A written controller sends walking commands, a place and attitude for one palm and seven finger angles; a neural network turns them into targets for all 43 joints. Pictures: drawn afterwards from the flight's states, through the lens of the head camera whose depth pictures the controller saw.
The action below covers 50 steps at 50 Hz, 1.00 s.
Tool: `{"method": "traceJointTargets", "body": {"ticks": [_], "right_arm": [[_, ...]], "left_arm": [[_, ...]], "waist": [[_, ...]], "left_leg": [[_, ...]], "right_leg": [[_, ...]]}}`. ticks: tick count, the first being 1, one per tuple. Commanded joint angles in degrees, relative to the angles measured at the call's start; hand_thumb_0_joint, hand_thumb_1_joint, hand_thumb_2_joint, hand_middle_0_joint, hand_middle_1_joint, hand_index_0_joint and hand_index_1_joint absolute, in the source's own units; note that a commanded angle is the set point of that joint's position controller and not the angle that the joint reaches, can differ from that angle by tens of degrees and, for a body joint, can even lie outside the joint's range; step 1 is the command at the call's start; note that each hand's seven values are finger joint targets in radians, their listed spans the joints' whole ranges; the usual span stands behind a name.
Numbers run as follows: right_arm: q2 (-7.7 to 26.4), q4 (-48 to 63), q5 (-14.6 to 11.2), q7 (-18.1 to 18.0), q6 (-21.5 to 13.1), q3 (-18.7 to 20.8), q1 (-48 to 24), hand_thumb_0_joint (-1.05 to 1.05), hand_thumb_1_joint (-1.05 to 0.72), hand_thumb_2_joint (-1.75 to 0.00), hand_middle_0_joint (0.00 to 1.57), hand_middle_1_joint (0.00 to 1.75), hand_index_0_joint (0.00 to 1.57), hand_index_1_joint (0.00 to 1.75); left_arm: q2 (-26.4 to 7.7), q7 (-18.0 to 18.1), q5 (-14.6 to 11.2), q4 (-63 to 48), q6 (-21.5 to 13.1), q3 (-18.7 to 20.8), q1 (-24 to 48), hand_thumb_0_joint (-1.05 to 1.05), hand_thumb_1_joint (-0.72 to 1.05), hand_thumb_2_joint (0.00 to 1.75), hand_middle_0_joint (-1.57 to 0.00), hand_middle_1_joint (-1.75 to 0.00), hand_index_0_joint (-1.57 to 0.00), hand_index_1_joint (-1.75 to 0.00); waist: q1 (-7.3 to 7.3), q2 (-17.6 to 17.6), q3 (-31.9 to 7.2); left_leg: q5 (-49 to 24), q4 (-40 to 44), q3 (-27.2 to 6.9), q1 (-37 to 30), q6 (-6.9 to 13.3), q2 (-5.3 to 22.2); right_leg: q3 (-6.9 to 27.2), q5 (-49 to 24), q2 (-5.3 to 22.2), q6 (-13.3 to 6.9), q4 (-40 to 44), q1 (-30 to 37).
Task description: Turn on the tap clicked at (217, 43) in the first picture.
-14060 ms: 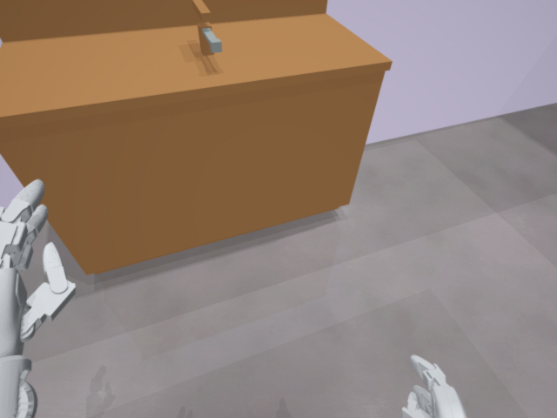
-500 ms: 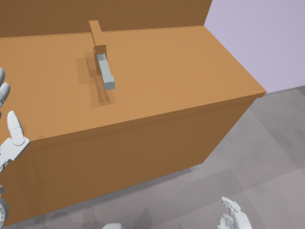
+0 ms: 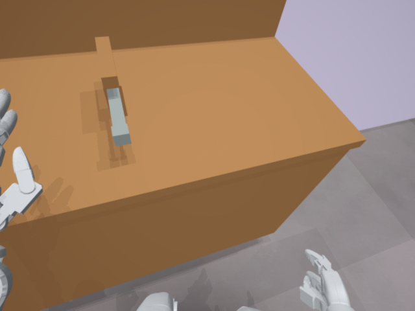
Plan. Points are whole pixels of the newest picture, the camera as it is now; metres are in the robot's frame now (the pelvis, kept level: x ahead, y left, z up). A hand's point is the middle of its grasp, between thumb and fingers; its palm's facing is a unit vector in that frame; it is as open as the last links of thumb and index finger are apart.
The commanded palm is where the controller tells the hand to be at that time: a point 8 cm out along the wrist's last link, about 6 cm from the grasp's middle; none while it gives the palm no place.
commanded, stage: shuffle to correct the standing spot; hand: left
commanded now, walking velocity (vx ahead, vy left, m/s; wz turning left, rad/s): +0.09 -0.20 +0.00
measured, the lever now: (121, 135) +0.38 +0.20 +0.11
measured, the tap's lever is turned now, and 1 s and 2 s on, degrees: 0 0 0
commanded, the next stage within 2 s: come to a stop and stand still in 0.84 s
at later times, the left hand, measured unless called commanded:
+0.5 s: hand (115, 144) +0.30 +0.18 +0.19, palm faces +0.36 -0.86 -0.36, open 7.4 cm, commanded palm +0.23 +0.22 +0.20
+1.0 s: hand (170, 162) +0.28 +0.10 +0.18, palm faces +0.37 -0.86 -0.34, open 7.4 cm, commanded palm +0.23 +0.14 +0.20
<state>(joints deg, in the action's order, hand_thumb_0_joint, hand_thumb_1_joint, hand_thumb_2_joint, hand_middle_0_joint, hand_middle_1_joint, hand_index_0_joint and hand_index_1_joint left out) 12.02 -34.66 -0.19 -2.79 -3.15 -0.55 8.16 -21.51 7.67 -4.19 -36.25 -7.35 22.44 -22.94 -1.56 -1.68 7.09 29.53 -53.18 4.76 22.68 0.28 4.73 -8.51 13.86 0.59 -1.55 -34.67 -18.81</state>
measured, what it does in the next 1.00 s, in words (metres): steps to the right: left foot, then right foot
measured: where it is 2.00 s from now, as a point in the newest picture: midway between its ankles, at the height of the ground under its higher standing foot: outside the picture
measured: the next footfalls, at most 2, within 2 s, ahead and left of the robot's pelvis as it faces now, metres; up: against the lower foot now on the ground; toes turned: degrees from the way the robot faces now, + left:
left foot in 0.02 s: +0.07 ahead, +0.09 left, +0.00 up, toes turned +6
right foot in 0.36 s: +0.11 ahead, -0.22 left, +0.00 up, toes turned -1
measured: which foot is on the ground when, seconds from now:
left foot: up 0.00-0.00, down 0.02-0.38, up 0.40-0.54, down 0.56-1.00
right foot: down 0.00-0.02, up 0.04-0.34, down 0.36-1.00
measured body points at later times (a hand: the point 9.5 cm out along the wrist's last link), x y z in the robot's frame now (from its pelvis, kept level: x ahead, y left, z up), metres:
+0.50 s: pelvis +0.07 -0.06 +0.01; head +0.11 -0.04 +0.45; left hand +0.27 +0.22 +0.21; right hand +0.27 -0.29 -0.07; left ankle +0.05 +0.05 -0.69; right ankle +0.14 -0.16 -0.72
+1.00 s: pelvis +0.07 -0.14 +0.01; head +0.08 -0.13 +0.46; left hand +0.25 +0.14 +0.20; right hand +0.25 -0.37 -0.06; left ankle +0.06 -0.01 -0.72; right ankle +0.12 -0.22 -0.72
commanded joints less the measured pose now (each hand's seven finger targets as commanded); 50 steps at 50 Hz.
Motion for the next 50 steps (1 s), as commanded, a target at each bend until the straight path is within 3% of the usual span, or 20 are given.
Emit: {"method": "traceJointTargets", "body": {"ticks": [1,2,3,6,10,15,16,19,20,22,25,26,28,29,30,34,38,42,46,50], "right_arm": [[8.58,11.16,1.02,-1.01,-3.17,3.66,-3.03,0.00,-0.90,-0.90,0.20,0.30,0.20,0.30],[6.62,11.78,0.70,-0.95,-3.49,3.57,-3.80,0.00,-0.90,-0.90,0.20,0.30,0.20,0.30],[5.76,10.79,0.64,-0.12,-3.97,3.38,-3.93,0.00,-0.90,-0.90,0.20,0.30,0.20,0.30],[6.76,10.28,1.31,1.14,-4.25,4.24,-2.93,0.00,-0.90,-0.90,0.20,0.30,0.20,0.30],[6.34,11.91,1.11,1.82,-4.90,4.06,-0.40,0.00,-0.90,-0.90,0.20,0.30,0.20,0.30],[5.93,13.05,0.75,0.12,-4.54,3.14,-1.81,0.00,-0.90,-0.90,0.20,0.30,0.20,0.30],[5.72,12.93,0.61,0.06,-4.21,3.00,-1.75,0.00,-0.90,-0.90,0.20,0.30,0.20,0.30],[4.34,11.06,0.51,0.19,-4.14,2.06,-0.95,0.00,-0.90,-0.90,0.20,0.30,0.20,0.30],[4.78,10.74,-0.48,0.30,-4.11,3.42,-1.09,0.00,-0.90,-0.90,0.20,0.30,0.20,0.30],[4.05,10.18,-0.63,-0.17,-3.77,2.01,-4.60,0.00,-0.90,-0.90,0.20,0.30,0.20,0.30],[4.18,9.11,0.55,-0.99,-2.58,1.39,-4.26,0.00,-0.90,-0.90,0.20,0.30,0.20,0.30],[5.41,9.52,0.75,-1.37,-2.49,2.24,-3.66,0.00,-0.90,-0.90,0.20,0.30,0.20,0.30],[6.78,11.41,0.46,-1.66,-2.41,3.54,-5.06,0.00,-0.90,-0.90,0.20,0.30,0.20,0.30],[5.71,10.27,1.35,-1.44,-2.84,3.34,-4.27,0.00,-0.90,-0.90,0.20,0.30,0.20,0.30],[5.96,10.39,1.72,-1.09,-3.06,3.73,-3.56,0.00,-0.90,-0.90,0.20,0.30,0.20,0.30],[6.64,10.93,1.25,0.39,-4.44,3.90,-2.57,0.00,-0.90,-0.90,0.20,0.30,0.20,0.30],[6.62,11.80,0.44,0.23,-4.33,3.28,-2.67,0.00,-0.90,-0.90,0.20,0.30,0.20,0.30],[5.09,10.92,0.08,-0.64,-4.02,3.43,-2.28,0.00,-0.90,-0.90,0.20,0.30,0.20,0.30],[4.42,9.11,0.81,-1.66,-3.40,2.19,-3.18,0.00,-0.90,-0.90,0.20,0.30,0.20,0.30],[6.27,9.56,0.52,-2.71,-3.29,2.45,-4.70,0.00,-0.90,-0.90,0.20,0.30,0.20,0.30]], "left_arm": [[-9.76,0.93,-0.04,-18.69,-4.79,4.64,8.56,0.00,0.90,0.90,-0.20,-0.30,-0.20,-0.30],[-11.57,1.03,0.43,-17.75,-5.83,5.74,9.81,0.00,0.90,0.90,-0.20,-0.30,-0.20,-0.30],[-11.48,0.03,0.52,-14.48,-5.52,6.26,9.70,0.00,0.90,0.90,-0.20,-0.30,-0.20,-0.30],[-10.45,-0.89,2.25,-15.13,-5.13,5.40,7.89,0.00,0.90,0.90,-0.20,-0.30,-0.20,-0.30],[-7.29,-1.87,1.90,-11.38,-4.42,4.12,-0.40,0.00,0.90,0.90,-0.20,-0.30,-0.20,-0.30],[-10.02,-1.40,0.91,-8.24,-3.50,6.65,-0.07,0.00,0.90,0.90,-0.20,-0.30,-0.20,-0.30],[-11.54,-1.12,0.83,-7.81,-3.32,7.51,0.94,0.00,0.90,0.90,-0.20,-0.30,-0.20,-0.30],[-13.43,0.46,0.19,-5.44,-3.36,8.39,0.49,0.00,0.90,0.90,-0.20,-0.30,-0.20,-0.30],[-10.80,0.35,-0.92,-7.84,-3.00,6.46,-0.16,0.00,0.90,0.90,-0.20,-0.30,-0.20,-0.30],[-13.23,1.47,-1.04,-12.06,-3.04,8.84,-0.25,0.00,0.90,0.90,-0.20,-0.30,-0.20,-0.30],[-11.68,1.98,-1.44,-15.30,-3.80,8.19,-1.38,0.00,0.90,0.90,-0.20,-0.30,-0.20,-0.30],[-11.13,1.86,-1.79,-15.73,-3.84,7.93,-1.27,0.00,0.90,0.90,-0.20,-0.30,-0.20,-0.30],[-9.76,1.28,-1.55,-16.88,-3.72,6.62,-0.71,0.00,0.90,0.90,-0.20,-0.30,-0.20,-0.30],[-10.71,0.47,-0.80,-12.52,-3.19,7.01,-0.09,0.00,0.90,0.90,-0.20,-0.30,-0.20,-0.30],[-10.20,-0.08,-0.32,-12.91,-3.02,6.15,2.43,0.00,0.90,0.90,-0.20,-0.30,-0.20,-0.30],[-7.76,-0.23,0.80,-10.87,-2.19,3.68,-0.55,0.00,0.90,0.90,-0.20,-0.30,-0.20,-0.30],[-9.04,-0.01,0.69,-9.11,-1.71,4.11,-0.14,0.00,0.90,0.90,-0.20,-0.30,-0.20,-0.30],[-9.11,0.62,-0.63,-6.64,-0.59,4.42,-2.99,0.00,0.90,0.90,-0.20,-0.30,-0.20,-0.30],[-10.42,1.77,-1.30,-9.30,-1.11,6.05,-1.93,0.00,0.90,0.90,-0.20,-0.30,-0.20,-0.30],[-8.88,2.23,-1.15,-8.36,-1.40,5.14,-2.04,0.00,0.90,0.90,-0.20,-0.30,-0.20,-0.30]], "waist": [[2.52,29.71,-9.58],[2.47,21.30,-7.51],[2.21,15.59,-7.97],[1.30,15.02,-9.56],[0.92,16.58,-11.90],[0.68,11.62,-12.30],[0.47,6.56,-13.74],[1.02,-7.57,-15.46],[0.10,-16.13,-19.55],[0.21,-7.71,-17.69],[1.94,0.81,-16.25],[1.93,4.43,-15.89],[0.77,17.92,-12.00],[2.04,17.36,-9.75],[2.21,16.84,-8.04],[0.42,15.31,-12.60],[1.12,10.04,-13.16],[1.24,-5.89,-17.20],[1.19,-4.17,-14.81],[1.17,10.49,-14.23]], "left_leg": [[-9.23,39.02,-31.32,-20.23,5.99,17.32],[-12.71,42.49,-40.26,-18.92,9.83,22.26],[-15.06,40.57,-37.27,-18.81,8.86,20.51],[-44.18,30.95,-18.00,-25.56,7.58,15.26],[-48.44,29.82,-5.20,-19.69,4.15,10.14],[-36.06,24.16,-2.13,-10.19,2.03,9.49],[-30.50,18.19,-1.01,-6.23,1.26,7.43],[-0.54,-2.68,0.51,6.67,-1.78,-2.63],[4.33,-9.08,-2.26,5.96,-1.59,-2.26],[4.75,-5.61,-4.39,3.25,-0.83,-0.37],[-10.61,18.09,0.05,-8.13,-1.22,-2.09],[-15.81,25.39,-2.70,-11.50,-0.73,-0.43],[-24.95,38.60,-24.85,-12.64,6.99,16.67],[-25.05,40.56,-28.84,-9.51,8.26,18.44],[-32.27,38.73,-26.48,-12.09,8.07,17.75],[-51.39,28.57,-9.74,-18.47,4.02,11.56],[-32.80,25.05,-5.27,-6.86,0.09,6.39],[-13.35,14.95,-1.14,-6.27,-1.93,-2.17],[-8.97,16.02,-3.18,-5.22,-1.26,-2.27],[-20.46,31.02,-7.53,-10.07,0.98,2.36]], "right_leg": [[1.58,20.96,-2.91,1.51,-23.58,-20.40],[8.64,16.97,-2.71,1.42,-33.15,-21.36],[10.85,13.42,-1.72,1.05,-37.45,-22.75],[7.90,7.05,0.77,2.46,-32.14,-24.85],[2.19,-0.76,-0.44,2.10,-6.93,-7.56],[-0.56,-7.32,-3.84,2.19,10.34,10.98],[1.80,-11.31,-2.19,1.34,12.00,16.91],[19.77,-37.58,13.84,-9.04,10.59,21.43],[23.08,-32.60,16.33,-10.82,12.11,21.61],[22.00,-28.43,16.89,-11.74,11.83,15.34],[11.96,-13.47,9.65,-5.92,8.46,6.99],[8.93,-7.31,6.31,-3.14,4.80,4.34],[5.81,12.72,-2.28,2.88,-11.46,-6.23],[8.98,13.00,-2.25,2.63,-19.38,-7.14],[10.12,11.02,-1.48,2.71,-21.18,-10.03],[6.59,5.39,-1.43,2.28,-2.10,-2.39],[5.83,-12.26,-2.13,2.29,14.52,14.85],[17.18,-17.02,7.18,-3.24,15.91,11.00],[17.40,-7.21,8.71,-4.84,18.36,7.21],[11.70,-8.04,0.86,1.22,14.91,8.08]]}}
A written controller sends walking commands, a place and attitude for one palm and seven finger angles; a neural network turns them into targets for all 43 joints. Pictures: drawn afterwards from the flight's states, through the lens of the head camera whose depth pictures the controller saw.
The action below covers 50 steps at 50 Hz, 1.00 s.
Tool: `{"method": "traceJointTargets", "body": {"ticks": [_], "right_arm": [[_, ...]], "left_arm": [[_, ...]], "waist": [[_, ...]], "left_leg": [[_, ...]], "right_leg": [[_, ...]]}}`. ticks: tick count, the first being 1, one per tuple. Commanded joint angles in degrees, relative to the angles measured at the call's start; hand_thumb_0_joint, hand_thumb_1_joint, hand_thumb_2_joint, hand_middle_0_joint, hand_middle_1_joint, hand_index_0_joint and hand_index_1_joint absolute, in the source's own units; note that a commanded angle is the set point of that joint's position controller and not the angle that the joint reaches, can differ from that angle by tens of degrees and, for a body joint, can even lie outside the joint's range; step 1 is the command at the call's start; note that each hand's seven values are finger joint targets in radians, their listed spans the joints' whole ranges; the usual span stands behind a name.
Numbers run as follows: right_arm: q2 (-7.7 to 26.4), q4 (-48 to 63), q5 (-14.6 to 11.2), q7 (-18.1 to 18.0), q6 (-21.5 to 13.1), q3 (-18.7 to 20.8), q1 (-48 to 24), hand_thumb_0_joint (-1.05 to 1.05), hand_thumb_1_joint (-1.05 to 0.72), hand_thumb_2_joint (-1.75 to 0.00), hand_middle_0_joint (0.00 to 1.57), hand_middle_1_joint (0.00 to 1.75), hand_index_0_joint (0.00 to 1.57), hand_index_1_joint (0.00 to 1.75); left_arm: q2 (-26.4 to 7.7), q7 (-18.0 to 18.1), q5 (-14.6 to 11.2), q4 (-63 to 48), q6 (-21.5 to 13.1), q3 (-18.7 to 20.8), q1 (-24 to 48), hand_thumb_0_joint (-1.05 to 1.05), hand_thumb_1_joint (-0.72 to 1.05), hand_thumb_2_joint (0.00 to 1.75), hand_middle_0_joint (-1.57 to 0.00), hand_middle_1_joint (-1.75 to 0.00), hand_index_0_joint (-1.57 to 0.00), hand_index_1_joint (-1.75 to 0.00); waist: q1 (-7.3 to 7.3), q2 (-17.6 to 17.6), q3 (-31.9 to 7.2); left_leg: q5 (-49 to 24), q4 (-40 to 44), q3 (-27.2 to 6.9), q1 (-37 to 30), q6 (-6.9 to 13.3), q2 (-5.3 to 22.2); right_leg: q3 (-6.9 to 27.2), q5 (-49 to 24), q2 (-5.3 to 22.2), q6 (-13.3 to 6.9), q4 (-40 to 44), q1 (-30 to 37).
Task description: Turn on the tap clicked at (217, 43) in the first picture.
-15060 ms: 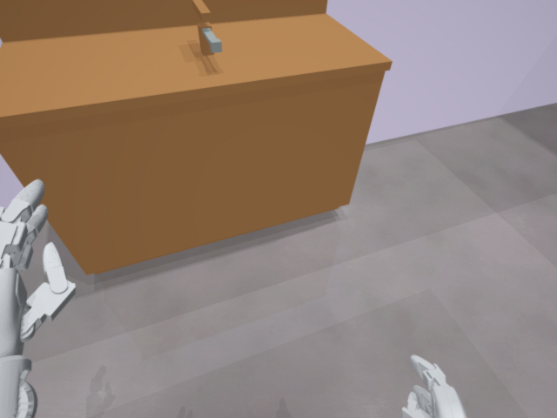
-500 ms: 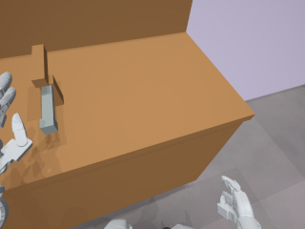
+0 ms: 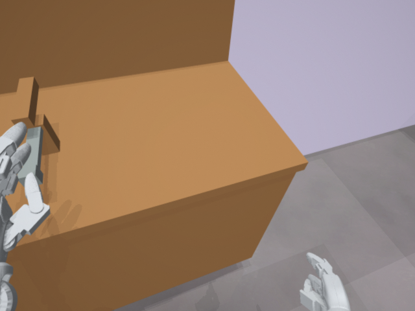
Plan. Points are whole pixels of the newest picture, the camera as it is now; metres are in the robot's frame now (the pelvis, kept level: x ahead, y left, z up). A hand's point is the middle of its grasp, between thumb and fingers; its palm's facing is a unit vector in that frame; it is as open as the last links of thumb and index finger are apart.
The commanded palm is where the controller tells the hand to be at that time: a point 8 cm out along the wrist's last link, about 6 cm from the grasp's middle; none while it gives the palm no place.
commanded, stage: come to a stop and stand still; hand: left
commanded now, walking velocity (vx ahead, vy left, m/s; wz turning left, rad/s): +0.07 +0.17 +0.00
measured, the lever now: (30, 176) +0.31 +0.34 +0.10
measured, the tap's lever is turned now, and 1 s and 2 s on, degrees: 0 0 0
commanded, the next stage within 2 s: look again from close up in 1.38 s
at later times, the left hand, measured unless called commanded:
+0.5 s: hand out of the picture +0.22 +0.28 +0.20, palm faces +0.46 -0.79 -0.41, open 7.4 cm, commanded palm +0.13 +0.29 +0.18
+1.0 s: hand (7, 190) +0.24 +0.30 +0.17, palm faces +0.38 -0.86 -0.35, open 7.4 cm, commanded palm +0.18 +0.34 +0.18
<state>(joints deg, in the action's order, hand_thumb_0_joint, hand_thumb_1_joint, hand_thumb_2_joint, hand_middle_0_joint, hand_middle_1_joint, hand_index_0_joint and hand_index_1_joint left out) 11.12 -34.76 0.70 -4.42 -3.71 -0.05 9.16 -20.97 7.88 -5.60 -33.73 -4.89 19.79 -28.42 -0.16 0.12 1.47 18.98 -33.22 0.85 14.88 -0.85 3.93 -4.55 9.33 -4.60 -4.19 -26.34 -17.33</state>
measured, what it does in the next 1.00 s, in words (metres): shifts its weight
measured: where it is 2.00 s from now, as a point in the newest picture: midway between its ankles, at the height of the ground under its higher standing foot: outside the picture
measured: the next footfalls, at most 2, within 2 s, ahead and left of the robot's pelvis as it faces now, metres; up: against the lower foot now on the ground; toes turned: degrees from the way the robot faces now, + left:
none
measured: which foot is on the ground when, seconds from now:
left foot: down 0.00-1.00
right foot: down 0.00-1.00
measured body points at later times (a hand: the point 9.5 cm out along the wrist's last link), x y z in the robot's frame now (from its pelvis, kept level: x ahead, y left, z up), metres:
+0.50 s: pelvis -0.04 +0.01 +0.00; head -0.02 +0.01 +0.45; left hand +0.19 +0.32 +0.22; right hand +0.13 -0.22 -0.08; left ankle -0.01 +0.12 -0.73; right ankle +0.05 -0.08 -0.73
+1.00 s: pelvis +0.01 +0.06 +0.01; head +0.02 +0.08 +0.45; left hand +0.21 +0.35 +0.19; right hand +0.19 -0.15 -0.06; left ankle -0.01 +0.12 -0.73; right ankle +0.05 -0.08 -0.73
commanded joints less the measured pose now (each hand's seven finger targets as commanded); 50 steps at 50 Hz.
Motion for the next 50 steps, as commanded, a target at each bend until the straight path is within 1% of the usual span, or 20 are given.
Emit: {"method": "traceJointTargets", "body": {"ticks": [1,2,6,9,15,16,17,18,19,20,22,26,27,28,30,32,33,40,46,50], "right_arm": [[6.94,9.44,-0.42,-1.14,-2.69,1.41,-5.90,0.00,-0.90,-0.90,0.20,0.30,0.20,0.30],[6.65,9.26,-0.71,-1.13,-2.87,1.10,-6.46,0.00,-0.90,-0.90,0.20,0.30,0.20,0.30],[7.17,9.02,-0.66,-0.63,-2.75,1.64,-3.69,0.00,-0.90,-0.90,0.20,0.30,0.20,0.30],[7.27,8.82,-0.64,-0.35,-2.11,1.52,-3.65,0.00,-0.90,-0.90,0.20,0.30,0.20,0.30],[7.30,9.23,-0.64,-0.37,-1.34,1.40,-3.97,0.00,-0.90,-0.90,0.20,0.30,0.20,0.30],[7.72,7.77,-1.80,-0.44,-4.79,2.08,5.82,0.00,-0.90,-0.90,0.20,0.30,0.20,0.30],[5.50,3.95,-4.71,0.35,-4.14,1.32,-0.17,0.00,-0.90,-0.90,0.20,0.30,0.20,0.30],[6.53,6.71,-2.47,1.42,-3.84,2.24,-2.13,0.00,-0.90,-0.90,0.20,0.30,0.20,0.30],[7.96,8.47,-2.26,2.09,-4.01,3.17,-1.10,0.00,-0.90,-0.90,0.20,0.30,0.20,0.30],[7.25,9.54,-3.02,3.13,-4.20,2.87,0.21,0.00,-0.90,-0.90,0.20,0.30,0.20,0.30],[6.46,11.02,-3.65,5.07,-4.54,2.14,-0.77,0.00,-0.90,-0.90,0.20,0.30,0.20,0.30],[7.09,11.99,-2.83,4.37,-5.83,1.05,-0.53,0.00,-0.90,-0.90,0.20,0.30,0.20,0.30],[7.58,11.62,-2.61,3.95,-6.05,0.91,-1.28,0.00,-0.90,-0.90,0.20,0.30,0.20,0.30],[7.03,11.85,-2.21,3.61,-6.60,0.57,-1.14,0.00,-0.90,-0.90,0.20,0.30,0.20,0.30],[7.19,11.69,-1.91,3.23,-7.51,0.59,-1.20,0.00,-0.90,-0.90,0.20,0.30,0.20,0.30],[7.18,11.52,-1.81,3.39,-8.28,0.45,-1.85,0.00,-0.90,-0.90,0.20,0.30,0.20,0.30],[7.12,11.57,-1.75,3.50,-8.69,0.54,-1.63,0.00,-0.90,-0.90,0.20,0.30,0.20,0.30],[6.77,9.94,-1.76,5.02,-9.88,1.06,-0.37,0.00,-0.90,-0.90,0.20,0.30,0.20,0.30],[6.85,10.39,-1.57,4.69,-7.75,1.42,-0.62,0.00,-0.90,-0.90,0.20,0.30,0.20,0.30],[6.61,11.46,-1.50,4.33,-6.51,1.36,-1.88,0.00,-0.90,-0.90,0.20,0.30,0.20,0.30]], "left_arm": [[-9.14,2.24,0.72,-10.51,-4.01,7.22,4.61,0.00,0.90,0.90,-0.20,-0.30,-0.20,-0.30],[-8.95,2.55,1.11,-10.79,-4.18,6.60,5.46,0.00,0.90,0.90,-0.20,-0.30,-0.20,-0.30],[-7.67,3.18,2.06,-5.32,-3.76,4.86,5.27,0.00,0.90,0.90,-0.20,-0.30,-0.20,-0.30],[-7.42,3.27,2.44,-3.94,-3.55,3.70,6.49,0.00,0.90,0.90,-0.20,-0.30,-0.20,-0.30],[-8.24,3.20,2.44,-2.99,-3.57,3.93,7.42,0.00,0.90,0.90,-0.20,-0.30,-0.20,-0.30],[-54.42,1.61,10.77,-15.53,-9.11,34.40,69.32,0.00,0.90,0.90,-0.20,-0.30,-0.20,-0.30],[-31.22,0.29,4.85,11.45,-8.21,18.96,51.50,0.00,0.90,0.90,-0.20,-0.30,-0.20,-0.30],[-19.18,-0.38,4.81,15.15,-7.05,11.68,37.08,0.00,0.90,0.90,-0.20,-0.30,-0.20,-0.30],[-15.41,-1.85,3.54,12.38,-7.93,7.71,29.82,0.00,0.90,0.90,-0.20,-0.30,-0.20,-0.30],[-12.10,-2.41,2.62,10.48,-8.69,5.58,19.72,0.00,0.90,0.90,-0.20,-0.30,-0.20,-0.30],[-5.05,-3.47,1.59,6.72,-8.95,0.77,6.34,0.00,0.90,0.90,-0.20,-0.30,-0.20,-0.30],[-11.96,-2.34,3.21,0.17,-8.30,7.33,7.09,0.00,0.90,0.90,-0.20,-0.30,-0.20,-0.30],[-15.97,-1.54,3.46,-1.41,-8.41,11.25,9.20,0.00,0.90,0.90,-0.20,-0.30,-0.20,-0.30],[-13.56,-1.65,3.48,-1.50,-9.01,10.05,10.76,0.00,0.90,0.90,-0.20,-0.30,-0.20,-0.30],[-13.76,-1.43,4.00,-2.97,-10.19,10.75,14.05,0.00,0.90,0.90,-0.20,-0.30,-0.20,-0.30],[-15.70,-1.16,4.69,-6.11,-10.95,11.79,19.06,0.00,0.90,0.90,-0.20,-0.30,-0.20,-0.30],[-13.46,-1.33,4.81,-4.58,-11.14,10.14,19.48,0.00,0.90,0.90,-0.20,-0.30,-0.20,-0.30],[-7.60,-2.24,4.63,-0.94,-11.65,4.99,13.60,0.00,0.90,0.90,-0.20,-0.30,-0.20,-0.30],[-8.15,-2.03,4.34,-0.15,-10.91,5.54,13.30,0.00,0.90,0.90,-0.20,-0.30,-0.20,-0.30],[-9.15,-1.83,4.02,-4.11,-10.66,6.12,14.02,0.00,0.90,0.90,-0.20,-0.30,-0.20,-0.30]], "waist": [[-0.42,11.69,-8.23],[-0.54,11.31,-8.78],[-0.13,-1.56,-7.51],[0.15,-3.04,-5.47],[-0.02,-0.67,-4.26],[1.03,-14.85,10.76],[0.51,3.62,0.19],[-1.05,11.91,-4.10],[-1.96,12.26,-6.27],[-2.39,8.88,-7.56],[-2.85,2.27,-7.93],[-2.49,-8.94,-3.59],[-2.29,-5.18,-3.61],[-1.87,-3.32,-3.72],[-1.94,4.61,-3.24],[-2.03,9.80,-3.90],[-2.05,10.47,-3.33],[-1.91,2.39,-2.93],[-1.61,1.95,-5.82],[-1.59,5.07,-7.47]], "left_leg": [[-8.12,12.26,-3.73,1.09,2.16,3.09],[-5.62,12.58,-2.97,1.43,2.02,2.25],[-2.04,6.73,0.03,-0.31,1.71,-2.44],[-2.25,5.68,-0.19,-1.34,1.75,-3.07],[-2.23,11.31,-0.89,-1.77,1.93,-2.89],[-8.21,3.93,3.29,1.95,1.59,-3.15],[-5.37,3.94,-1.84,-0.81,2.61,2.36],[-0.36,7.30,-0.93,-4.02,2.17,1.25],[5.59,8.09,1.88,-2.56,2.40,-0.60],[5.59,7.31,2.92,-0.89,2.75,-2.38],[7.23,9.70,2.23,-0.01,3.23,-1.99],[5.64,10.69,0.97,1.86,2.61,-1.41],[3.86,12.06,1.10,-0.38,2.44,-1.01],[4.34,13.67,-0.54,0.85,2.79,-0.26],[7.21,17.17,-2.67,3.79,3.54,1.44],[7.38,19.45,-4.35,5.19,3.94,3.14],[8.61,20.54,-5.58,7.49,4.16,4.01],[-1.75,15.43,-3.29,2.96,1.92,1.28],[-16.55,12.95,-2.79,-1.82,-0.12,0.98],[-24.18,11.92,-2.76,-4.43,-0.98,1.43]], "right_leg": [[6.75,-4.31,5.87,4.39,6.20,10.05],[6.94,-3.96,6.28,4.47,6.85,12.00],[12.66,7.27,9.80,5.12,16.42,9.52],[13.20,13.16,11.55,4.51,19.25,6.32],[9.54,12.64,8.61,5.16,18.85,7.20],[7.54,4.81,8.07,19.25,22.69,-7.80],[8.45,16.67,16.49,5.22,12.74,-4.63],[11.54,18.61,12.47,2.86,9.65,-1.20],[11.75,15.75,10.79,4.83,10.17,2.57],[12.11,15.93,10.50,6.45,10.28,6.43],[9.70,17.81,9.50,6.21,9.24,8.37],[8.61,18.80,8.03,4.42,10.27,5.01],[8.45,18.33,7.81,3.63,8.95,3.22],[7.62,17.00,7.79,3.43,7.20,4.28],[7.12,11.15,6.21,3.40,2.62,7.41],[5.55,5.04,5.30,3.60,-2.22,10.66],[4.41,3.77,5.25,3.68,-3.97,12.44],[5.62,-0.85,6.26,3.03,1.44,10.68],[5.34,-9.26,6.92,2.92,1.12,10.76],[4.29,-10.74,6.88,2.96,-0.10,10.77]]}}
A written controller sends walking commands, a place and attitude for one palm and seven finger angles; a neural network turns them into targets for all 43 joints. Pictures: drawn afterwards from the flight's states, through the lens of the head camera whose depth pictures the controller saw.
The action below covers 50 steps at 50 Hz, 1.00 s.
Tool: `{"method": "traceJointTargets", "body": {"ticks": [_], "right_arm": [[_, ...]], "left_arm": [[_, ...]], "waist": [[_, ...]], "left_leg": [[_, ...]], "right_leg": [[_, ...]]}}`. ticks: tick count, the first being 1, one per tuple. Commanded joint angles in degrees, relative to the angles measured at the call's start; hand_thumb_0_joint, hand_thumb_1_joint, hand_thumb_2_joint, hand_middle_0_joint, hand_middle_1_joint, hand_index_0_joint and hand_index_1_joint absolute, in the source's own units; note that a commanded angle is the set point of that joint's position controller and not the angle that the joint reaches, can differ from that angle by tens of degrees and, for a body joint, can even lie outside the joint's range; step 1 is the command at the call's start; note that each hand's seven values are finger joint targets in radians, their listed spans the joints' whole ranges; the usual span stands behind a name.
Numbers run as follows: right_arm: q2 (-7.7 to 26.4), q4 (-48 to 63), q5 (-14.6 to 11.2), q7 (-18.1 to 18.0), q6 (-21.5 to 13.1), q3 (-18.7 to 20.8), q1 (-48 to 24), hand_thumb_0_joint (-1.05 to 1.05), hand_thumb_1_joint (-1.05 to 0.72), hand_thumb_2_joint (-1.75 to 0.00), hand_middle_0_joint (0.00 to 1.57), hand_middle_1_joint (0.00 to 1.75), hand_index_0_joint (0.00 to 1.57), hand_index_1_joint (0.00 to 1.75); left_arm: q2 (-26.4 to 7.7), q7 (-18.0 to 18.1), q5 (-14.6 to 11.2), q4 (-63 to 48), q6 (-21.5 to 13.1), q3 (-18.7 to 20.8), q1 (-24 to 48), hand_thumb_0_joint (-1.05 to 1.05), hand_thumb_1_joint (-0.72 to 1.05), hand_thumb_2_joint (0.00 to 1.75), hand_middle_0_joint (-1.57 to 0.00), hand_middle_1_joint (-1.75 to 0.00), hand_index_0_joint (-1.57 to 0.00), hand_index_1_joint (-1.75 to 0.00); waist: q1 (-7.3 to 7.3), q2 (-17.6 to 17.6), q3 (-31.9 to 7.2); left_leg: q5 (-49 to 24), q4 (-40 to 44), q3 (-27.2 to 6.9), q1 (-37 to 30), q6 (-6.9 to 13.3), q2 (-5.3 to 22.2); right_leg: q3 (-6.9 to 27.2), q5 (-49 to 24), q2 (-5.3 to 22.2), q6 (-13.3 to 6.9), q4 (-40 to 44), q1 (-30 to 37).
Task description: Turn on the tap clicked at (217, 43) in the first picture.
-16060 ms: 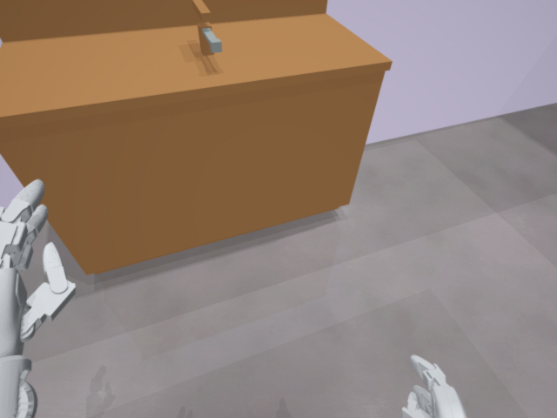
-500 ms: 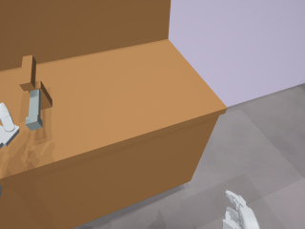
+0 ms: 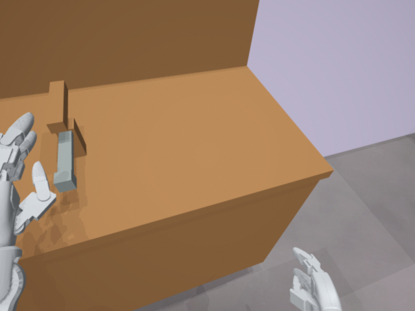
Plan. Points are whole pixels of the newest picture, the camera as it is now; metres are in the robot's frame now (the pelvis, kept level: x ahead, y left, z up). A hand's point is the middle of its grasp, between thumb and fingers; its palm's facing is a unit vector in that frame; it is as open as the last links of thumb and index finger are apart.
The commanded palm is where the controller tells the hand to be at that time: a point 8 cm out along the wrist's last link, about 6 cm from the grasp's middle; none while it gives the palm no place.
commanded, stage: come to a stop and stand still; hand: left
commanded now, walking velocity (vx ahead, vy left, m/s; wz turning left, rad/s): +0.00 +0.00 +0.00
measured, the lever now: (65, 181) +0.29 +0.29 +0.09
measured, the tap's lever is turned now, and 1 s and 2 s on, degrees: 0 0 0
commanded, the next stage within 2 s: look again from close up in 0.38 s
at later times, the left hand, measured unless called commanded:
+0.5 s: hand (61, 198) +0.22 +0.24 +0.16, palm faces +0.41 -0.84 -0.34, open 7.4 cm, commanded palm +0.16 +0.27 +0.18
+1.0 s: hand (68, 205) +0.21 +0.22 +0.16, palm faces +0.41 -0.84 -0.35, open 7.4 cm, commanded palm +0.15 +0.25 +0.18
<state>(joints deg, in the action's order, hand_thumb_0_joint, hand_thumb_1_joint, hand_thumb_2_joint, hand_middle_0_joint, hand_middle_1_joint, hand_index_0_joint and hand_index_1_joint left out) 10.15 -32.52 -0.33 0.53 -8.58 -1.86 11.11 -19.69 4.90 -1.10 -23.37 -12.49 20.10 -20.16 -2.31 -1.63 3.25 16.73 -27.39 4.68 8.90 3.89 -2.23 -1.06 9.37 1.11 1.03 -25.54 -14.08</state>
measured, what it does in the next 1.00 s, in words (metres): stands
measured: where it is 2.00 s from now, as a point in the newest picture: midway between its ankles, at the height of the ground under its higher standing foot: outside the picture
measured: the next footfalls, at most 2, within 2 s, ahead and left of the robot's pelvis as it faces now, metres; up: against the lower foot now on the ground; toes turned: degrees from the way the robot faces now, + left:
none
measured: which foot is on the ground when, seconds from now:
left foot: down 0.00-1.00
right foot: down 0.00-1.00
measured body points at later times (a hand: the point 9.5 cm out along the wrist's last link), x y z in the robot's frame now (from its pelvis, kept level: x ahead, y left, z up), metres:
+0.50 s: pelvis +0.01 -0.01 +0.00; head +0.02 +0.00 +0.45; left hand +0.19 +0.28 +0.18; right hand +0.19 -0.23 -0.07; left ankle -0.02 +0.07 -0.74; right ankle +0.05 -0.13 -0.74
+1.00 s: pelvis -0.01 -0.03 +0.00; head +0.01 -0.02 +0.45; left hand +0.18 +0.27 +0.18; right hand +0.17 -0.25 -0.07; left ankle -0.02 +0.07 -0.74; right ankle +0.05 -0.13 -0.74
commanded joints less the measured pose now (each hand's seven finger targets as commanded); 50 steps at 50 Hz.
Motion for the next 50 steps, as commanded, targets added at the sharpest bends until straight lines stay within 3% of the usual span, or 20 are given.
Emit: {"method": "traceJointTargets", "body": {"ticks": [1,2,3,7,8,11,13,16,17,18,22,23,27,28,32,33,36,41,46,50], "right_arm": [[7.55,9.47,-0.46,-0.68,-1.44,3.23,-3.89,0.00,-0.90,-0.90,0.20,0.30,0.20,0.30],[7.44,9.50,-0.55,-0.71,-1.25,3.02,-4.61,0.00,-0.90,-0.90,0.20,0.30,0.20,0.30],[7.53,9.69,-0.37,-0.76,-0.96,3.13,-4.20,0.00,-0.90,-0.90,0.20,0.30,0.20,0.30],[7.67,9.93,-0.51,-0.74,-0.38,3.36,-4.61,0.00,-0.90,-0.90,0.20,0.30,0.20,0.30],[7.54,9.95,-0.33,-0.78,-0.03,3.34,-4.15,0.00,-0.90,-0.90,0.20,0.30,0.20,0.30],[7.88,10.06,-0.49,-1.09,0.35,3.60,-4.03,0.00,-0.90,-0.90,0.20,0.30,0.20,0.30],[7.94,9.65,-0.43,-1.33,0.72,3.31,-4.01,0.00,-0.90,-0.90,0.20,0.30,0.20,0.30],[8.10,9.75,-0.44,-1.79,0.64,3.63,-4.14,0.00,-0.90,-0.90,0.20,0.30,0.20,0.30],[7.85,9.72,-0.56,-2.01,0.59,3.32,-5.26,0.00,-0.90,-0.90,0.20,0.30,0.20,0.30],[7.88,9.57,-0.32,-2.07,0.73,3.21,-4.65,0.00,-0.90,-0.90,0.20,0.30,0.20,0.30],[7.93,9.70,-0.62,-2.37,0.38,3.29,-5.47,0.00,-0.90,-0.90,0.20,0.30,0.20,0.30],[7.96,9.47,-0.28,-2.34,0.57,3.21,-4.71,0.00,-0.90,-0.90,0.20,0.30,0.20,0.30],[8.04,9.46,-0.69,-2.49,0.30,3.45,-5.05,0.00,-0.90,-0.90,0.20,0.30,0.20,0.30],[8.03,9.19,-0.34,-2.53,0.46,3.30,-4.47,0.00,-0.90,-0.90,0.20,0.30,0.20,0.30],[8.24,9.12,-0.73,-2.70,0.01,3.52,-4.68,0.00,-0.90,-0.90,0.20,0.30,0.20,0.30],[8.38,8.87,-0.36,-2.71,0.11,3.40,-4.21,0.00,-0.90,-0.90,0.20,0.30,0.20,0.30],[8.41,9.11,-0.56,-2.75,-0.15,3.77,-4.01,0.00,-0.90,-0.90,0.20,0.30,0.20,0.30],[8.52,8.93,-0.61,-2.75,-0.37,3.75,-4.00,0.00,-0.90,-0.90,0.20,0.30,0.20,0.30],[8.28,9.48,-0.70,-2.83,-0.53,3.81,-4.02,0.00,-0.90,-0.90,0.20,0.30,0.20,0.30],[7.97,10.02,-0.58,-2.68,-0.38,3.89,-4.05,0.00,-0.90,-0.90,0.20,0.30,0.20,0.30]], "left_arm": [[-10.33,1.21,-0.54,-15.05,-2.98,5.74,5.43,0.00,0.90,0.90,-0.20,-0.30,-0.20,-0.30],[-11.92,1.39,-0.47,-16.55,-2.86,7.23,5.38,0.00,0.90,0.90,-0.20,-0.30,-0.20,-0.30],[-10.04,1.28,-0.78,-16.33,-2.84,5.78,4.67,0.00,0.90,0.90,-0.20,-0.30,-0.20,-0.30],[-11.19,1.68,-0.75,-17.79,-2.40,6.94,3.10,0.00,0.90,0.90,-0.20,-0.30,-0.20,-0.30],[-9.60,1.56,-0.97,-16.59,-2.32,5.59,2.02,0.00,0.90,0.90,-0.20,-0.30,-0.20,-0.30],[-9.88,1.80,-1.27,-15.20,-1.95,5.94,1.48,0.00,0.90,0.90,-0.20,-0.30,-0.20,-0.30],[-8.57,1.85,-1.43,-13.54,-1.63,4.84,0.92,0.00,0.90,0.90,-0.20,-0.30,-0.20,-0.30],[-9.51,2.09,-1.41,-14.96,-1.61,5.07,2.34,0.00,0.90,0.90,-0.20,-0.30,-0.20,-0.30],[-10.94,2.38,-1.26,-15.91,-1.49,6.36,2.47,0.00,0.90,0.90,-0.20,-0.30,-0.20,-0.30],[-8.88,2.20,-1.54,-14.77,-1.52,4.51,2.00,0.00,0.90,0.90,-0.20,-0.30,-0.20,-0.30],[-11.28,2.64,-1.38,-16.09,-1.41,6.54,1.59,0.00,0.90,0.90,-0.20,-0.30,-0.20,-0.30],[-9.44,2.47,-1.55,-15.12,-1.56,5.01,1.22,0.00,0.90,0.90,-0.20,-0.30,-0.20,-0.30],[-11.37,2.69,-1.46,-15.34,-1.56,6.92,0.31,0.00,0.90,0.90,-0.20,-0.30,-0.20,-0.30],[-9.60,2.52,-1.68,-13.69,-1.63,5.50,-0.23,0.00,0.90,0.90,-0.20,-0.30,-0.20,-0.30],[-10.56,2.65,-1.37,-13.86,-1.55,6.02,0.47,0.00,0.90,0.90,-0.20,-0.30,-0.20,-0.30],[-9.16,2.50,-1.46,-13.02,-1.67,4.74,0.61,0.00,0.90,0.90,-0.20,-0.30,-0.20,-0.30],[-10.05,2.55,-1.37,-13.06,-1.57,5.35,0.72,0.00,0.90,0.90,-0.20,-0.30,-0.20,-0.30],[-9.84,2.66,-1.19,-13.25,-1.52,4.65,1.77,0.00,0.90,0.90,-0.20,-0.30,-0.20,-0.30],[-10.20,3.06,-1.46,-14.64,-1.38,5.23,2.48,0.00,0.90,0.90,-0.20,-0.30,-0.20,-0.30],[-10.10,2.96,-1.92,-15.30,-1.63,5.59,0.95,0.00,0.90,0.90,-0.20,-0.30,-0.20,-0.30]], "waist": [[0.60,6.91,-9.57],[0.58,7.14,-10.26],[0.73,6.93,-10.63],[0.89,8.90,-11.26],[0.95,7.80,-11.26],[1.05,5.63,-10.60],[1.19,5.40,-9.80],[1.24,5.05,-10.01],[1.21,5.43,-10.27],[1.25,4.58,-9.87],[1.05,5.45,-9.73],[1.10,4.85,-9.50],[1.04,4.96,-8.67],[1.11,3.87,-8.26],[1.13,4.80,-7.08],[1.15,4.09,-7.20],[1.03,2.56,-7.57],[1.15,3.89,-6.15],[0.92,3.55,-6.15],[0.55,5.62,-7.91]], "left_leg": [[-23.03,5.78,-6.53,1.15,-5.83,7.58],[-26.12,5.39,-6.38,-0.07,-6.26,7.38],[-28.15,4.84,-6.63,-0.28,-6.33,7.48],[-32.95,3.92,-6.44,-1.91,-7.06,7.65],[-32.22,3.53,-6.51,-1.89,-6.64,7.89],[-25.66,3.68,-6.56,1.34,-6.42,7.45],[-22.07,4.56,-6.39,2.16,-6.17,7.01],[-17.77,5.17,-6.70,2.43,-5.38,6.93],[-18.10,5.42,-6.52,1.65,-5.43,6.87],[-17.45,5.76,-6.86,2.18,-5.28,6.92],[-15.25,6.50,-6.96,2.54,-5.05,6.87],[-14.31,6.51,-6.97,3.30,-4.59,6.86],[-10.18,7.44,-7.20,4.09,-4.17,6.89],[-9.23,7.60,-7.24,4.60,-3.80,6.88],[-6.67,8.55,-7.35,4.68,-3.63,7.00],[-6.08,8.73,-7.57,5.22,-3.39,7.06],[-5.19,8.10,-7.44,5.00,-2.90,7.05],[-2.60,8.61,-7.52,5.25,-2.66,6.91],[-7.89,8.63,-7.73,4.40,-3.28,7.87],[-13.90,7.86,-7.67,4.27,-3.71,9.49]], "right_leg": [[0.85,-11.43,1.20,-2.40,-0.91,7.78],[0.29,-12.51,0.86,-2.33,-1.49,7.69],[-0.08,-12.50,1.00,-2.44,-1.53,7.80],[-0.38,-13.32,0.96,-2.65,-1.70,7.78],[-0.43,-12.77,1.24,-2.64,-0.96,7.70],[0.94,-16.17,2.19,-3.09,0.36,10.21],[1.12,-14.95,2.30,-3.02,0.90,9.58],[2.72,-14.86,2.97,-3.29,1.44,10.00],[2.40,-14.69,2.79,-3.02,1.42,9.57],[2.09,-13.56,2.79,-3.02,1.69,9.37],[2.84,-12.22,2.94,-3.03,1.96,9.77],[2.53,-11.43,2.94,-3.03,2.36,9.91],[3.41,-8.52,3.12,-2.99,3.19,9.51],[3.35,-7.54,3.15,-2.94,3.81,9.25],[4.08,-4.79,3.08,-2.92,4.48,7.94],[3.86,-4.05,2.97,-2.84,4.66,8.15],[5.06,-3.56,3.53,-2.83,5.61,8.62],[5.89,0.09,3.60,-2.91,7.06,6.91],[5.48,-6.29,2.82,-2.53,5.97,7.34],[4.52,-11.95,2.61,-2.08,2.96,7.98]]}}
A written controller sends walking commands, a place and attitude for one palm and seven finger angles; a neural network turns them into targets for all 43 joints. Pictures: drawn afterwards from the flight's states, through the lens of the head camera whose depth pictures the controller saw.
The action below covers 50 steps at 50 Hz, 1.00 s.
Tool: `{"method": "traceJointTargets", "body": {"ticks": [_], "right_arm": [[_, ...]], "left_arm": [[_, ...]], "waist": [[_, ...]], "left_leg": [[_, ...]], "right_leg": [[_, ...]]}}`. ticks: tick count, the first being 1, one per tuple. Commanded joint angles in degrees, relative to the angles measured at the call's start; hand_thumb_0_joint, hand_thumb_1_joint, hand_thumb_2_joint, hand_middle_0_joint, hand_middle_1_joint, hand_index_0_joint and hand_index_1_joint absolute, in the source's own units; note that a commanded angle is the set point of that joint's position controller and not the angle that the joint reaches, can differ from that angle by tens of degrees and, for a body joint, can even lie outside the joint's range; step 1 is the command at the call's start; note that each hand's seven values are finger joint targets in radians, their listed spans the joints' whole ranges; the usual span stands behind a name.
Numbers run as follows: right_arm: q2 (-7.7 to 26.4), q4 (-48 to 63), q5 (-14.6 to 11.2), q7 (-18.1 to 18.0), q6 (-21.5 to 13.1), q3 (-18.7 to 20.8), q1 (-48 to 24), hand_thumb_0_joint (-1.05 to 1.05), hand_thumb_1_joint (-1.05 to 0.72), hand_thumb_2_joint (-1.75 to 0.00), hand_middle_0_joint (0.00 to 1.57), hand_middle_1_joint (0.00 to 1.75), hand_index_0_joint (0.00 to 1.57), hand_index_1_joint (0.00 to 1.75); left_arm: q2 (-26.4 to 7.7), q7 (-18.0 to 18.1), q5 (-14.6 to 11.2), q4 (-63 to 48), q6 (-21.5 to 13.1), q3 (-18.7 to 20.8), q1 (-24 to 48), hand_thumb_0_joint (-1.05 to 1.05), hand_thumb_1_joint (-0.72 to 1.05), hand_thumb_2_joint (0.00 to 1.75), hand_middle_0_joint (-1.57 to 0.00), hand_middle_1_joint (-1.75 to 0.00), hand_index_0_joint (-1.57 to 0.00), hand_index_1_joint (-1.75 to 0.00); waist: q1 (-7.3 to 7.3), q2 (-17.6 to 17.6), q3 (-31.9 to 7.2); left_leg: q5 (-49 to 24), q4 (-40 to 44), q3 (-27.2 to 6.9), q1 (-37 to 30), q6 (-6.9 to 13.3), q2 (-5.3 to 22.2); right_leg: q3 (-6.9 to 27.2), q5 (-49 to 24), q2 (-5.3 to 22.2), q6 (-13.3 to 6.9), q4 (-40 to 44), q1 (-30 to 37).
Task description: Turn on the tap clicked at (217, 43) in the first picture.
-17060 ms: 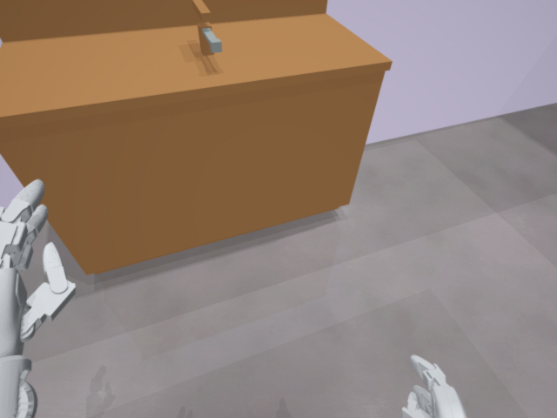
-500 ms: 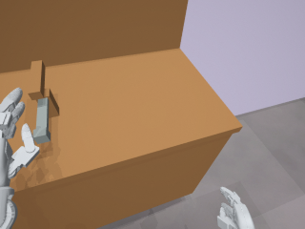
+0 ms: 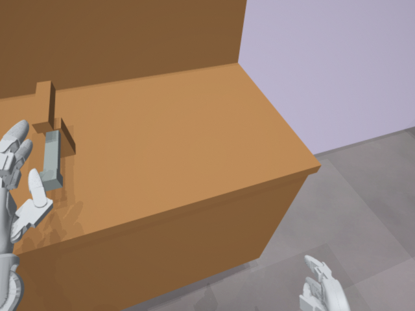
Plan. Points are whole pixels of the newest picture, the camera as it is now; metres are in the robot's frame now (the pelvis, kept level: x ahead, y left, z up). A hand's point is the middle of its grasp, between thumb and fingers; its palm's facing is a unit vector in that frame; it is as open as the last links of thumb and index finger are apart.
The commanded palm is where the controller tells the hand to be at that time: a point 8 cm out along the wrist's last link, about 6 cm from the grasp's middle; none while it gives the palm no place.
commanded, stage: shuffle to correct the standing spot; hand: left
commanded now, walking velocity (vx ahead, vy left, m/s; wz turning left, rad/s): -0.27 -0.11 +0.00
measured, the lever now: (51, 179) +0.30 +0.32 +0.09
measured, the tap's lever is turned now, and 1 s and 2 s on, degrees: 0 0 0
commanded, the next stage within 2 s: come to a stop and stand still in 0.28 s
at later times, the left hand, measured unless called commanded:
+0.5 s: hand (52, 240) +0.17 +0.22 +0.16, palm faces +0.37 -0.83 -0.41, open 7.4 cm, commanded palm +0.11 +0.26 +0.17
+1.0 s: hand out of the picture +0.16 +0.26 +0.20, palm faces +0.50 -0.79 -0.34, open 7.4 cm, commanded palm +0.09 +0.26 +0.17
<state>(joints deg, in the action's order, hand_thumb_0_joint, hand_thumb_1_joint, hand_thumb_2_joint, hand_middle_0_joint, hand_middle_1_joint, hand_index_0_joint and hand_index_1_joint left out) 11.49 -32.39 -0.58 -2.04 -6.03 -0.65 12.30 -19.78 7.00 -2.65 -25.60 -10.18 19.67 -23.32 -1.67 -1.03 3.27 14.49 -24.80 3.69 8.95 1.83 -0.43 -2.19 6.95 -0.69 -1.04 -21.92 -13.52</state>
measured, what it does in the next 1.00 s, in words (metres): shifts its weight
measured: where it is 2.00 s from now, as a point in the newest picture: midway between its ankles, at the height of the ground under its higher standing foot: outside the picture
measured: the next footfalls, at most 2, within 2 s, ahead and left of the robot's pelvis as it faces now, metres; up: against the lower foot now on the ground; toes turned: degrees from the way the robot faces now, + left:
none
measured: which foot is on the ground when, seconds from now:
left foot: down 0.00-1.00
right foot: down 0.00-1.00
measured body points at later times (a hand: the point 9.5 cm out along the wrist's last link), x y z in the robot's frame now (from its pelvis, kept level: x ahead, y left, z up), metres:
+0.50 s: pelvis -0.05 -0.02 -0.01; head -0.01 -0.01 +0.44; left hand +0.14 +0.26 +0.19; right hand +0.11 -0.26 -0.10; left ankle -0.03 +0.09 -0.74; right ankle +0.05 -0.11 -0.74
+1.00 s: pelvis -0.08 -0.01 -0.01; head -0.07 -0.01 +0.43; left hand +0.13 +0.30 +0.22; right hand +0.10 -0.23 -0.09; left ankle -0.06 +0.07 -0.74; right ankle +0.03 -0.11 -0.74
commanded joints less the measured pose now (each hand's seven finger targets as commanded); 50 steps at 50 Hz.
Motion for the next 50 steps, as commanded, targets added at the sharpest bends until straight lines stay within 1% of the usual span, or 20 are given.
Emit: {"method": "traceJointTargets", "body": {"ticks": [1,9,14,17,21,26,28,32,34,36,38,40,41,42,43,44,46,47,48,50], "right_arm": [[6.58,10.02,-0.32,-0.01,-2.86,2.76,-5.07,0.00,-0.90,-0.90,0.20,0.30,0.20,0.30],[6.28,10.93,0.09,0.33,-3.08,3.36,-5.10,0.00,-0.90,-0.90,0.20,0.30,0.20,0.30],[6.20,10.48,0.46,-0.02,-3.74,3.91,-3.98,0.00,-0.90,-0.90,0.20,0.30,0.20,0.30],[5.90,9.05,0.38,-0.23,-3.95,4.23,-1.86,0.00,-0.90,-0.90,0.20,0.30,0.20,0.30],[5.03,7.83,0.23,-0.16,-3.05,3.69,-1.02,0.00,-0.90,-0.90,0.20,0.30,0.20,0.30],[6.99,8.95,-0.53,-1.14,-3.20,2.76,-3.63,0.00,-0.90,-0.90,0.20,0.30,0.20,0.30],[7.99,9.24,-0.96,-1.07,-3.64,3.23,-4.55,0.00,-0.90,-0.90,0.20,0.30,0.20,0.30],[8.00,8.93,-1.41,0.05,-3.85,4.08,-3.95,0.00,-0.90,-0.90,0.20,0.30,0.20,0.30],[7.68,8.12,-1.26,0.59,-3.88,3.75,-3.93,0.00,-0.90,-0.90,0.20,0.30,0.20,0.30],[7.49,7.63,-1.01,0.91,-3.57,4.08,-3.38,0.00,-0.90,-0.90,0.20,0.30,0.20,0.30],[7.05,6.25,-0.89,0.94,-3.38,4.32,-2.28,0.00,-0.90,-0.90,0.20,0.30,0.20,0.30],[5.30,3.61,-0.17,1.05,-3.15,3.25,-2.95,0.00,-0.90,-0.90,0.20,0.30,0.20,0.30],[-1.27,-5.03,1.58,0.02,-7.39,0.95,-1.03,0.00,-0.90,-0.90,0.20,0.30,0.20,0.30],[1.87,0.77,-0.27,-0.30,-6.94,-0.21,-5.09,0.00,-0.90,-0.90,0.20,0.30,0.20,0.30],[1.74,0.93,-0.05,0.18,-7.34,0.20,-2.57,0.00,-0.90,-0.90,0.20,0.30,0.20,0.30],[5.00,3.61,0.15,0.65,-7.51,2.40,-2.87,0.00,-0.90,-0.90,0.20,0.30,0.20,0.30],[7.09,6.11,-1.30,2.60,-6.30,2.92,-1.58,0.00,-0.90,-0.90,0.20,0.30,0.20,0.30],[6.17,7.68,-1.57,3.70,-6.27,2.23,-3.89,0.00,-0.90,-0.90,0.20,0.30,0.20,0.30],[5.95,8.93,-2.03,4.10,-6.08,1.99,-4.44,0.00,-0.90,-0.90,0.20,0.30,0.20,0.30],[6.00,8.92,-2.24,4.01,-5.89,2.07,-3.13,0.00,-0.90,-0.90,0.20,0.30,0.20,0.30]], "left_arm": [[-10.23,0.88,-0.39,-13.08,-4.01,6.45,3.56,0.00,0.90,0.90,-0.20,-0.30,-0.20,-0.30],[-11.13,0.25,-1.00,-17.48,-5.48,8.36,0.90,0.00,0.90,0.90,-0.20,-0.30,-0.20,-0.30],[-11.71,-0.15,-1.42,-19.12,-6.62,9.63,0.43,0.00,0.90,0.90,-0.20,-0.30,-0.20,-0.30],[-12.83,0.24,-1.33,-18.99,-7.08,10.77,0.23,0.00,0.90,0.90,-0.20,-0.30,-0.20,-0.30],[-12.50,1.42,-1.32,-16.55,-5.20,10.12,-2.43,0.00,0.90,0.90,-0.20,-0.30,-0.20,-0.30],[-12.48,2.55,-0.18,-17.01,-4.16,9.13,-1.41,0.00,0.90,0.90,-0.20,-0.30,-0.20,-0.30],[-12.43,2.68,0.49,-19.66,-3.61,8.72,2.56,0.00,0.90,0.90,-0.20,-0.30,-0.20,-0.30],[-10.92,1.50,1.47,-12.53,-2.10,8.27,2.39,0.00,0.90,0.90,-0.20,-0.30,-0.20,-0.30],[-10.47,0.98,2.27,-10.57,-2.20,7.35,4.23,0.00,0.90,0.90,-0.20,-0.30,-0.20,-0.30],[-10.71,0.45,2.60,-9.70,-2.22,7.04,5.81,0.00,0.90,0.90,-0.20,-0.30,-0.20,-0.30],[-11.59,-0.16,1.66,-12.74,-2.23,6.63,7.69,0.00,0.90,0.90,-0.20,-0.30,-0.20,-0.30],[-12.45,0.43,0.79,-13.50,-1.09,7.35,8.15,0.00,0.90,0.90,-0.20,-0.30,-0.20,-0.30],[-53.70,-0.04,3.91,-25.32,-7.30,34.35,64.40,0.00,0.90,0.90,-0.20,-0.30,-0.20,-0.30],[-36.82,-0.49,1.66,-6.11,-7.02,25.28,45.40,0.00,0.90,0.90,-0.20,-0.30,-0.20,-0.30],[-19.58,-1.05,1.47,3.52,-7.21,14.66,30.24,0.00,0.90,0.90,-0.20,-0.30,-0.20,-0.30],[-16.28,-2.62,0.73,4.85,-7.71,11.16,21.15,0.00,0.90,0.90,-0.20,-0.30,-0.20,-0.30],[-10.32,-3.63,-1.65,0.71,-8.46,5.82,10.14,0.00,0.90,0.90,-0.20,-0.30,-0.20,-0.30],[-8.49,-3.81,-1.72,-1.67,-8.37,5.14,7.91,0.00,0.90,0.90,-0.20,-0.30,-0.20,-0.30],[-8.16,-3.53,-1.40,-4.84,-8.65,4.66,9.13,0.00,0.90,0.90,-0.20,-0.30,-0.20,-0.30],[-10.90,-2.72,-0.85,-2.59,-8.22,7.29,7.98,0.00,0.90,0.90,-0.20,-0.30,-0.20,-0.30]], "waist": [[-0.18,4.44,-8.22],[-0.42,6.09,-10.47],[0.02,3.80,-10.95],[1.14,-0.78,-10.23],[1.35,-6.91,-13.19],[0.72,6.10,-8.28],[1.00,9.42,-7.59],[0.92,11.79,-3.53],[0.79,8.60,-1.34],[0.70,0.76,0.61],[1.91,-10.75,-1.36],[3.16,-12.98,-4.13],[-0.74,-11.79,-2.49],[1.22,2.50,-7.43],[0.74,8.10,-11.06],[-1.19,11.41,-8.04],[-1.50,17.33,-6.82],[-1.71,22.10,-4.19],[-0.98,17.82,-1.00],[-1.57,-3.08,-2.02]], "left_leg": [[-11.85,4.89,-6.77,4.67,-1.63,8.08],[-15.86,1.11,-7.50,7.06,-0.87,11.42],[-6.13,-3.04,-7.55,9.58,-0.57,10.17],[9.27,-8.73,-4.59,7.16,-1.19,4.40],[10.12,-15.41,-1.86,0.50,-1.33,0.77],[18.74,4.75,-8.89,8.74,1.99,6.58],[15.94,9.55,-12.75,13.91,3.46,10.67],[25.38,11.00,-12.40,23.21,4.80,12.50],[26.78,8.22,-11.57,25.70,4.39,11.28],[26.96,-1.13,-6.65,25.07,2.49,5.90],[17.19,-25.23,-0.76,8.72,0.31,-2.98],[11.39,-35.86,-1.49,2.72,-0.84,-2.66],[6.20,-26.13,2.73,6.95,-6.00,-4.93],[8.13,-11.18,-6.06,5.67,-2.04,-0.42],[4.42,-1.79,-5.58,1.51,-1.27,0.16],[5.32,2.18,-0.08,0.20,-1.36,-0.13],[11.02,8.27,-6.23,9.63,1.90,5.52],[15.88,12.67,-11.32,13.30,2.69,9.15],[15.72,13.99,-11.94,18.84,3.54,10.82],[8.48,9.46,-10.28,19.25,3.38,10.39]], "right_leg": [[5.66,-9.92,4.54,0.03,-1.04,7.54],[5.74,-12.74,5.06,-0.82,-6.49,5.02],[8.97,-10.06,7.14,-2.55,-5.54,1.14],[14.71,3.37,11.04,-4.62,3.78,-7.43],[16.19,20.82,16.77,-6.16,11.10,-12.01],[8.73,25.57,5.41,0.11,2.02,-4.27],[3.99,13.86,1.60,1.11,-9.52,3.79],[1.92,11.82,-0.12,2.09,-16.20,8.61],[2.52,11.88,0.44,1.73,-12.98,10.66],[7.27,20.99,2.90,0.31,-4.93,6.46],[20.94,35.31,12.26,-4.90,10.60,-12.50],[24.82,40.96,17.86,-8.20,15.13,-20.65],[12.45,7.45,2.83,0.48,15.85,-11.07],[12.00,7.33,15.26,-6.49,3.27,-3.66],[10.78,7.10,10.56,-5.13,-1.30,-0.62],[12.39,10.67,5.93,-3.76,-1.44,-2.86],[9.04,12.76,3.53,0.64,-8.75,4.75],[5.00,10.13,1.88,0.07,-15.45,3.67],[2.51,7.71,1.51,0.70,-18.83,5.99],[2.50,5.18,2.02,1.47,-14.80,9.54]]}}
